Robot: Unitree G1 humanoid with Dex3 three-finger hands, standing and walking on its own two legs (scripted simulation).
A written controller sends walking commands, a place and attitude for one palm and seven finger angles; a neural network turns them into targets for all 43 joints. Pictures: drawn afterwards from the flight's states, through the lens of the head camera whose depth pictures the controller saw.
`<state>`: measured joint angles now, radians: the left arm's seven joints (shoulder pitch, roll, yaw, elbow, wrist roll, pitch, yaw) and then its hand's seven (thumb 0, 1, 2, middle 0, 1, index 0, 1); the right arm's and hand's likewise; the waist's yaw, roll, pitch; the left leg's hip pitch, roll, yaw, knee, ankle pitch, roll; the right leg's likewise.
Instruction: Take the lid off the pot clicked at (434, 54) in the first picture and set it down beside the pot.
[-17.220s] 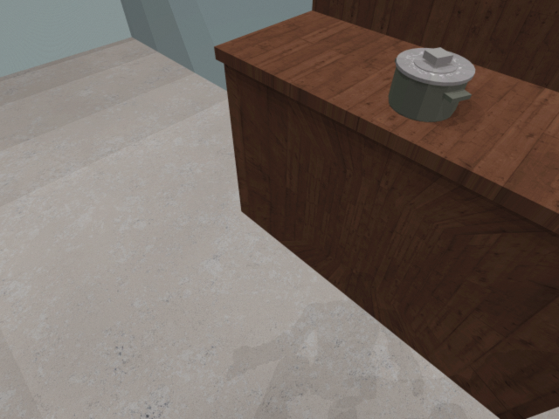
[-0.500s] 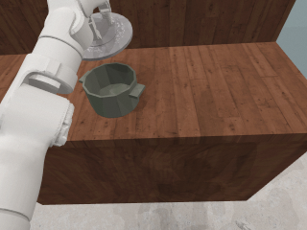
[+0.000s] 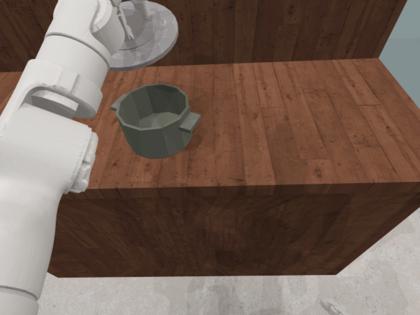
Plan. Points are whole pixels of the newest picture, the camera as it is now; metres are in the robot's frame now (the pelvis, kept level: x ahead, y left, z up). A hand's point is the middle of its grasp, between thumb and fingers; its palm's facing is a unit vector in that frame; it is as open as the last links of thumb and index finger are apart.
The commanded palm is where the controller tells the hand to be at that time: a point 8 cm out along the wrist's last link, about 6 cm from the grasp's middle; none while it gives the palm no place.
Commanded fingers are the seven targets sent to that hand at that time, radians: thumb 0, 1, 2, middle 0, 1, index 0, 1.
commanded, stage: move the lid sideways beside the pot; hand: left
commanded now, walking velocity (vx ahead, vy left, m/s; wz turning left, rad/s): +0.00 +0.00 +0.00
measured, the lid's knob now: (124, 21) +0.53 +0.12 +0.30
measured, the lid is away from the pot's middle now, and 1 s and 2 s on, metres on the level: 0.01 0.14 0.23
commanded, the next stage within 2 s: none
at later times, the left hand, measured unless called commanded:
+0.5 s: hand (88, 25) +0.50 +0.17 +0.31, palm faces -0.16 -0.05 -0.99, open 8.0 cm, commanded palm +0.48 +0.17 +0.37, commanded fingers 0.00 0.66 1.03 -0.71 -1.00 -0.72 -1.03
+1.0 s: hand (47, 31) +0.49 +0.23 +0.30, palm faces -0.16 -0.06 -0.98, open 8.0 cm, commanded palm +0.48 +0.23 +0.37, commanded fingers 0.00 0.66 1.03 -0.71 -1.00 -0.72 -1.03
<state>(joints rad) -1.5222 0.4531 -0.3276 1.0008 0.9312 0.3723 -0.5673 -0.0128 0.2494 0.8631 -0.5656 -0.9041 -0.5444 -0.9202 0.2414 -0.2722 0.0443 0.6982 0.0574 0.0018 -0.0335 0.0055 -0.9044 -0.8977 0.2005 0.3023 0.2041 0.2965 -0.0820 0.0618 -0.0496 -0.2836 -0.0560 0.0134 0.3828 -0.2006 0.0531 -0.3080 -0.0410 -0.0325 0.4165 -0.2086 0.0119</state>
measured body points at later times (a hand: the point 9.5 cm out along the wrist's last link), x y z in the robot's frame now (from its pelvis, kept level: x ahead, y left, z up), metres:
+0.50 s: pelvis +0.01 +0.00 +0.00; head +0.04 -0.02 +0.45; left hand +0.50 +0.17 +0.36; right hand +0.08 -0.26 -0.13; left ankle -0.01 +0.09 -0.74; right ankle +0.00 -0.13 -0.74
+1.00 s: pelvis +0.01 +0.01 +0.00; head +0.05 +0.00 +0.45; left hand +0.50 +0.23 +0.36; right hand +0.10 -0.25 -0.13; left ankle -0.01 +0.09 -0.74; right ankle +0.00 -0.13 -0.74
